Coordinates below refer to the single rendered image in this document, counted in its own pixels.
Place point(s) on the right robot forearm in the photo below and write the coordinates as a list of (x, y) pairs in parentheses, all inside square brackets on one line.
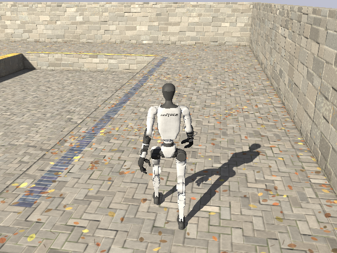
[(190, 136)]

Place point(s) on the left robot hand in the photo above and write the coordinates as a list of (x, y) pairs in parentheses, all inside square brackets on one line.
[(141, 162)]

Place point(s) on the right robot hand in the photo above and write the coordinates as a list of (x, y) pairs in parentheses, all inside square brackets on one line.
[(189, 145)]

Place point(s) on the right robot foot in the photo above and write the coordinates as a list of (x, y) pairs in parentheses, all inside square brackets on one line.
[(181, 224)]

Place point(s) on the left robot forearm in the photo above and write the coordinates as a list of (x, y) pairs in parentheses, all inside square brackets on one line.
[(145, 145)]

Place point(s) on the right robot upper arm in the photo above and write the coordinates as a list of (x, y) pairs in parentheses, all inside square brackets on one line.
[(187, 118)]

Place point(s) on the humanoid robot head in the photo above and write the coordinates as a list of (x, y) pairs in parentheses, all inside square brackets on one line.
[(168, 91)]

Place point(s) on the left robot upper arm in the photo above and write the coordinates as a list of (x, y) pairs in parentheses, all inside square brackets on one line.
[(150, 120)]

